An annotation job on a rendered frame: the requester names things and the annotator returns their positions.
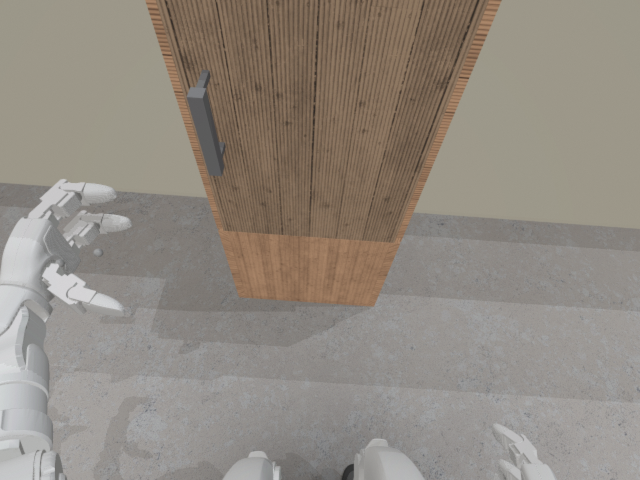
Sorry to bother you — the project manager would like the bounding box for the robot left forearm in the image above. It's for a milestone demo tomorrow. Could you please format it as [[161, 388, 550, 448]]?
[[0, 284, 53, 462]]

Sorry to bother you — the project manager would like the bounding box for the right robot hand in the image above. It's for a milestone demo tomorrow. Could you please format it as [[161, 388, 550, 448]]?
[[492, 423, 557, 480]]

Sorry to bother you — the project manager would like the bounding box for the robot left shin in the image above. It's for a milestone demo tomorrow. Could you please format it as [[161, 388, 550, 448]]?
[[248, 451, 268, 459]]

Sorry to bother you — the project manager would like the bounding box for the cupboard door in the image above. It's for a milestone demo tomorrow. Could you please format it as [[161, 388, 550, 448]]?
[[156, 0, 489, 243]]

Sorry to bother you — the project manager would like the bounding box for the left robot upper arm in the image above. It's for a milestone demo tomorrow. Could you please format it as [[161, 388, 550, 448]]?
[[0, 450, 67, 480]]

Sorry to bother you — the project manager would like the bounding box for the left robot hand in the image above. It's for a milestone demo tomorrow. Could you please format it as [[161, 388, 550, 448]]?
[[0, 179, 133, 316]]

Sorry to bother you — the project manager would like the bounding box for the handle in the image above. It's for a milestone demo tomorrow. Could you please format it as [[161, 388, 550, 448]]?
[[187, 70, 226, 176]]

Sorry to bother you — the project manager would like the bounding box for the left robot thigh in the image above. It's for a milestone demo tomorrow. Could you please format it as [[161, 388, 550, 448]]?
[[222, 457, 281, 480]]

